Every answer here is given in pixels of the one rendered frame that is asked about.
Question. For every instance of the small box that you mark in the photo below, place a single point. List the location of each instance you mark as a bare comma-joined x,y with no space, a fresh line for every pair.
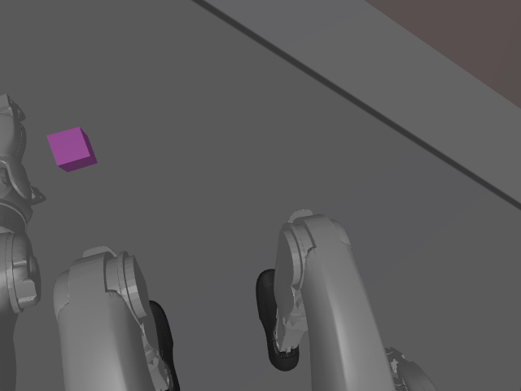
71,149

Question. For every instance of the left robot hand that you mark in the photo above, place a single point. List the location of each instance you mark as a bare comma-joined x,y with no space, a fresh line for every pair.
13,137

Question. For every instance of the left robot foot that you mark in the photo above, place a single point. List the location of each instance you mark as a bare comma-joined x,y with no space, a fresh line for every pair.
165,342

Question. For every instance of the right robot hand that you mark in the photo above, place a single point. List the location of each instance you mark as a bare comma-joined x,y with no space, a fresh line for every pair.
411,376

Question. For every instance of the right robot foot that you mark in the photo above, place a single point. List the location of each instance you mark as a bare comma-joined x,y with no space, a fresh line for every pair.
267,309

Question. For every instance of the left robot arm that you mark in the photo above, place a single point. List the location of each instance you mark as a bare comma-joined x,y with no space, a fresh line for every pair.
20,279

